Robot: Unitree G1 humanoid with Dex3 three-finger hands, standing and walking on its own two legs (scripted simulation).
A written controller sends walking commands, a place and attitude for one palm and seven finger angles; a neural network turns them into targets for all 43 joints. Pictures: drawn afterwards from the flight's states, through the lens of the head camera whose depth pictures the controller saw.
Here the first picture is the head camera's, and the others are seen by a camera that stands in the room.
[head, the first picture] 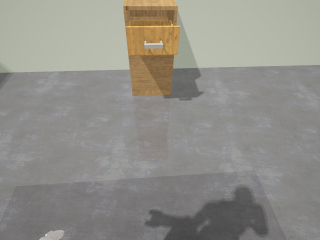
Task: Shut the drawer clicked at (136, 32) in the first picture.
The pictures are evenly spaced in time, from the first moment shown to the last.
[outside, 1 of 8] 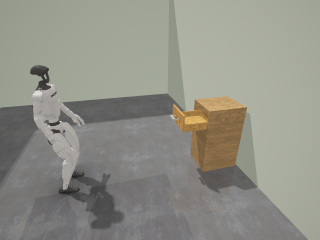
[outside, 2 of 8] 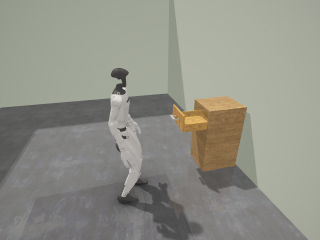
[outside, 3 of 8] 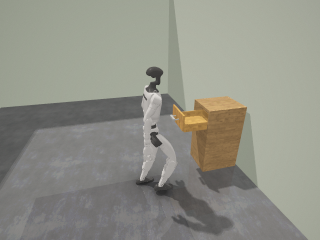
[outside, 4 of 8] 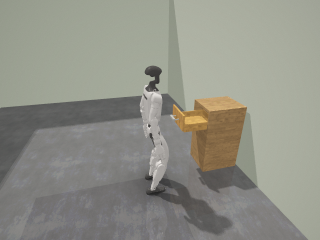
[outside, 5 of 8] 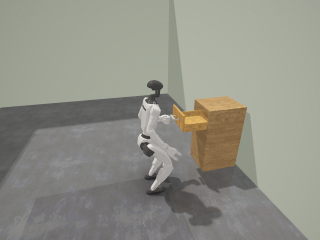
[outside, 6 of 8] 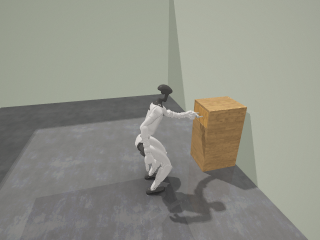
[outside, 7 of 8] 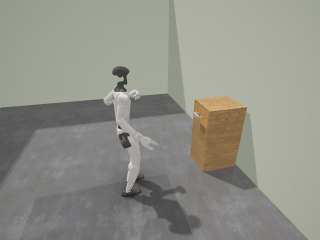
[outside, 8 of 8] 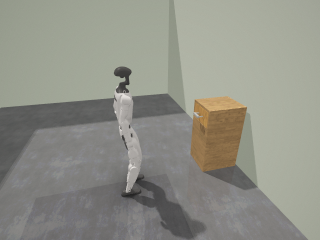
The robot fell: no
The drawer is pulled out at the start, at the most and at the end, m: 0.28 0.28 0.00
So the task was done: yes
